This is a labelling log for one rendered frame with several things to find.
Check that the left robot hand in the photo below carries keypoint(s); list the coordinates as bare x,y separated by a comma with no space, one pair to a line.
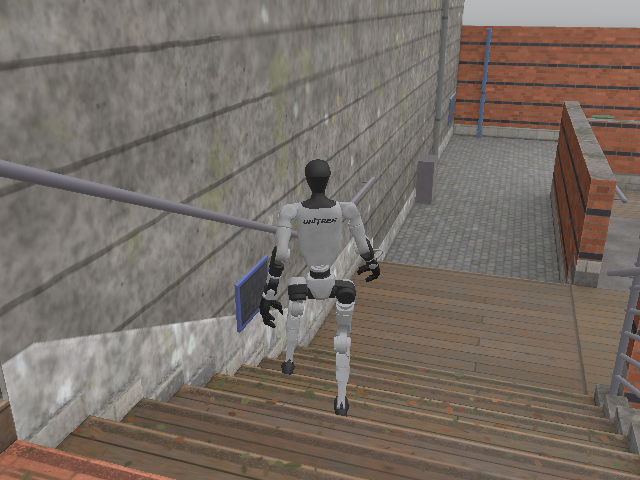
264,311

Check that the robot left forearm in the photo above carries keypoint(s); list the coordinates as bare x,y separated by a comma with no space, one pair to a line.
273,278

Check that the robot head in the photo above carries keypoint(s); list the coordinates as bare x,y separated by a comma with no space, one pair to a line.
317,174

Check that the right robot upper arm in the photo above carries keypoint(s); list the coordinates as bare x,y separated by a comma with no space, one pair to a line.
350,212

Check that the robot left thigh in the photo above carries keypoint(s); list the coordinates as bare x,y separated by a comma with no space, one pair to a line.
297,291

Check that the right robot hand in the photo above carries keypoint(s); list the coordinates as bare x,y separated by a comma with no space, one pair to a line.
376,272

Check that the left robot upper arm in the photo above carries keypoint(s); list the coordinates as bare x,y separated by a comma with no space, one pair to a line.
283,233

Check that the robot right forearm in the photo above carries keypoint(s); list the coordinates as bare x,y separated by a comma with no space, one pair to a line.
369,257

